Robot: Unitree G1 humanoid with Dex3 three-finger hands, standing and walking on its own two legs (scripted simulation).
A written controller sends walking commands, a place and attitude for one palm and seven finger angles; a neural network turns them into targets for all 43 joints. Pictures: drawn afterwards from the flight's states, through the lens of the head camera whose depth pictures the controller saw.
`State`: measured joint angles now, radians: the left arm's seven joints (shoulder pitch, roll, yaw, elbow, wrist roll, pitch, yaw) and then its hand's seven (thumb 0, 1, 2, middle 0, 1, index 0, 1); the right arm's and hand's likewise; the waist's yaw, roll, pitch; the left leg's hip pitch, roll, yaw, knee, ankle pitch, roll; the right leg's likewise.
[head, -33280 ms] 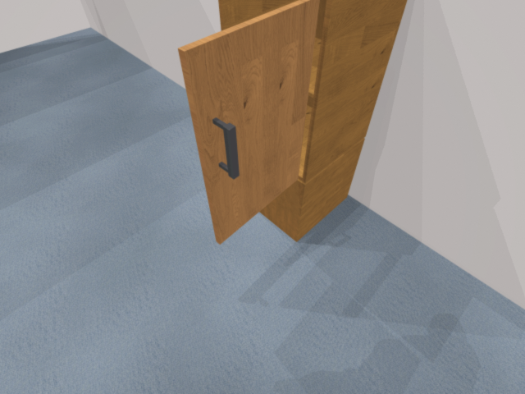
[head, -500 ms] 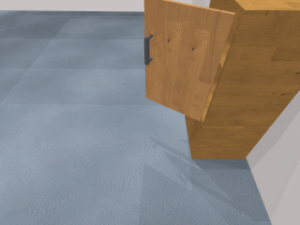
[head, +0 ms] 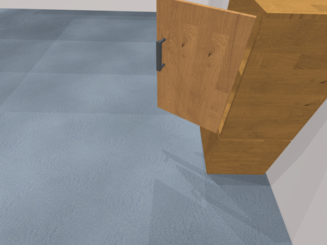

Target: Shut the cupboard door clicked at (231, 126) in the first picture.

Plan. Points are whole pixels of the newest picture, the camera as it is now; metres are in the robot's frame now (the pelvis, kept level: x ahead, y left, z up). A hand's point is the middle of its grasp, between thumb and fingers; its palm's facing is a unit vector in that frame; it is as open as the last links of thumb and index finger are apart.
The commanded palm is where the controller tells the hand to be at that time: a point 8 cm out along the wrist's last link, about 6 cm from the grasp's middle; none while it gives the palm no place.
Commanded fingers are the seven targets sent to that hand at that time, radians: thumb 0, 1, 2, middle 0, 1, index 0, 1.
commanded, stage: look to check the result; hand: left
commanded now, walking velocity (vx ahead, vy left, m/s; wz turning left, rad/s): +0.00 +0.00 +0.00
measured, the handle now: (161, 54) +0.89 +0.06 +0.02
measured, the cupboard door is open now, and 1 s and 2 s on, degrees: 58 58 58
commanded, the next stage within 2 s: walk to a spot facing it in 0.34 s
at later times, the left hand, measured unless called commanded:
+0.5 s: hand out of the picture +0.05 +0.20 -0.17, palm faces +0.02 -0.96 -0.27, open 7.3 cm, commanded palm none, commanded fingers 0.00 0.90 0.90 -0.20 -0.30 -0.20 -0.30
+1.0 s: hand out of the picture +0.02 +0.22 -0.18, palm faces +0.31 -0.92 -0.23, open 7.3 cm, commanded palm none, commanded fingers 0.00 0.90 0.90 -0.20 -0.30 -0.20 -0.30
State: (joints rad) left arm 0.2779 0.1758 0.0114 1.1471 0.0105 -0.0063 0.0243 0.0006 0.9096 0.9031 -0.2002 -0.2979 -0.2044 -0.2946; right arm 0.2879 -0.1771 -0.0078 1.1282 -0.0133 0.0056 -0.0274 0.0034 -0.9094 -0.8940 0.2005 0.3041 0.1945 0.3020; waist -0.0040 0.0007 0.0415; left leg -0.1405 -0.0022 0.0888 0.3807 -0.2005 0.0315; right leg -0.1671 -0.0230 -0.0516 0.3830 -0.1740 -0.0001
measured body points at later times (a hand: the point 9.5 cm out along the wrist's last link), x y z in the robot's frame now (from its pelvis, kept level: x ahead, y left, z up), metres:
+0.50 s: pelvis +0.01 -0.01 +0.00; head +0.01 -0.01 +0.45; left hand +0.05 +0.25 -0.15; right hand +0.05 -0.27 -0.15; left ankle +0.01 +0.10 -0.74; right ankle +0.02 -0.12 -0.74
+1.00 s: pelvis +0.00 +0.00 -0.01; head +0.05 +0.02 +0.44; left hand +0.00 +0.26 -0.16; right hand +0.09 -0.23 -0.15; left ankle +0.00 +0.10 -0.75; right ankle +0.01 -0.15 -0.68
